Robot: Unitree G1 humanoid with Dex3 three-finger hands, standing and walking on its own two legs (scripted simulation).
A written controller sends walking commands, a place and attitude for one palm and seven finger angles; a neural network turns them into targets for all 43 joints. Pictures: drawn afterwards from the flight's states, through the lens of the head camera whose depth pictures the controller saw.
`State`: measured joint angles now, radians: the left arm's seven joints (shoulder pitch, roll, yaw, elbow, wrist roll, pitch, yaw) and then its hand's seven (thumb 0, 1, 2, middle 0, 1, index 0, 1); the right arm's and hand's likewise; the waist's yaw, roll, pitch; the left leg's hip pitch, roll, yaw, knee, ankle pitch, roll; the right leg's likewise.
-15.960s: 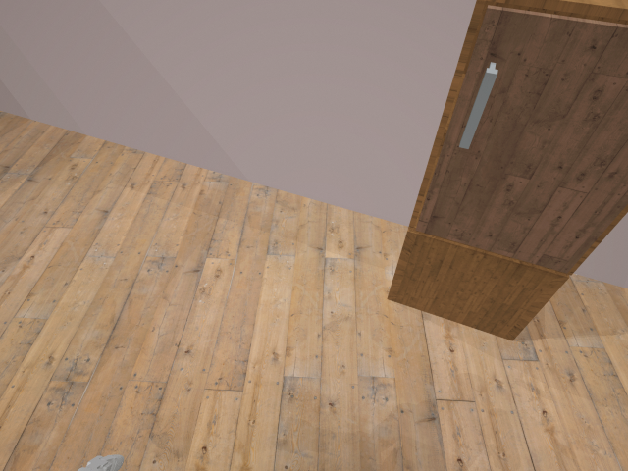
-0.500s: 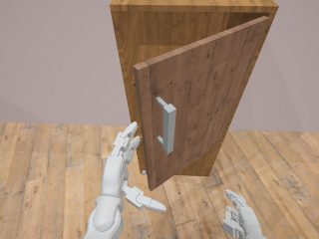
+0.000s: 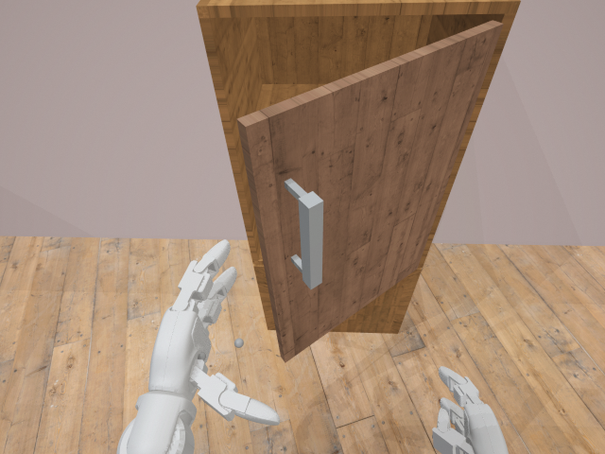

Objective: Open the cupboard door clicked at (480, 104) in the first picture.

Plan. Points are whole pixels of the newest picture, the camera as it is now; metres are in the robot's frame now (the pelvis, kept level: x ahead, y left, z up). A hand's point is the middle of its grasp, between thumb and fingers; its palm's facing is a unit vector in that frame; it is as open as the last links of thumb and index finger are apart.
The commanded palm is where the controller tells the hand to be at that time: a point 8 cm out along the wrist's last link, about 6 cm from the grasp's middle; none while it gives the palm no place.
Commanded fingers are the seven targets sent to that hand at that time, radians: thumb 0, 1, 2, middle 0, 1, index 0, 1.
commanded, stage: draw the hand back to the body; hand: left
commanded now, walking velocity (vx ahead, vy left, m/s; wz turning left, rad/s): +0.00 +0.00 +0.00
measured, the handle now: (303, 236) +0.37 +0.03 +0.11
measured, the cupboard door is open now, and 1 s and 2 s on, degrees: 38 38 38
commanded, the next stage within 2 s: step back with the hand held close in 1.44 s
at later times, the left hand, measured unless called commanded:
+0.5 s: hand (140, 345) +0.19 +0.18 +0.14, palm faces +0.16 -0.96 -0.24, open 15.5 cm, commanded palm +0.16 +0.22 +0.16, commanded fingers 0.00 -0.05 0.50 -0.17 -0.30 -0.17 -0.30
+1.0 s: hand (28, 309) +0.20 +0.27 +0.18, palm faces +0.40 -0.83 -0.39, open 9.8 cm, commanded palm +0.15 +0.31 +0.20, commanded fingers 0.00 0.83 0.87 -0.20 -0.30 -0.20 -0.30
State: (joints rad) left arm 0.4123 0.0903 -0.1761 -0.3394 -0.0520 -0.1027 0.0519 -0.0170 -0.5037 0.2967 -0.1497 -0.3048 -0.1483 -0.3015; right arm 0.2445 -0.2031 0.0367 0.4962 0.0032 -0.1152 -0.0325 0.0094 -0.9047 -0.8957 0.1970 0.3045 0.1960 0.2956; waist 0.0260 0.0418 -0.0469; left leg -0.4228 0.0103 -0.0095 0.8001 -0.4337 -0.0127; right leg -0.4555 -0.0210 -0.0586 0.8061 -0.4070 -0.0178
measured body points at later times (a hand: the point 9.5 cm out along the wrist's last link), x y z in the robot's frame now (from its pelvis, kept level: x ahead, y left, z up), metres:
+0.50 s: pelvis +0.00 +0.00 +0.02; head -0.02 -0.01 +0.47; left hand +0.18 +0.23 +0.16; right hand +0.19 -0.20 -0.05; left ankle -0.01 +0.13 -0.71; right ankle +0.01 -0.11 -0.71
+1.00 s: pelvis +0.01 +0.02 +0.04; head +0.00 +0.01 +0.49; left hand +0.18 +0.31 +0.20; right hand +0.20 -0.19 -0.04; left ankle -0.01 +0.13 -0.71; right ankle +0.01 -0.11 -0.71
